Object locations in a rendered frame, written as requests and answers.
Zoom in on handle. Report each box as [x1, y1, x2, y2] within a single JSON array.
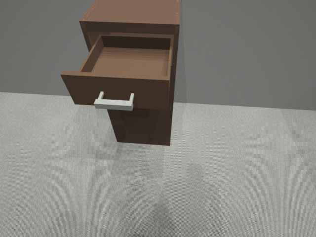
[[94, 91, 134, 111]]

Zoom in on cabinet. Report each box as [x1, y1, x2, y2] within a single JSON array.
[[79, 0, 181, 146]]

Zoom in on drawer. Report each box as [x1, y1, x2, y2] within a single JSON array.
[[61, 35, 173, 110]]

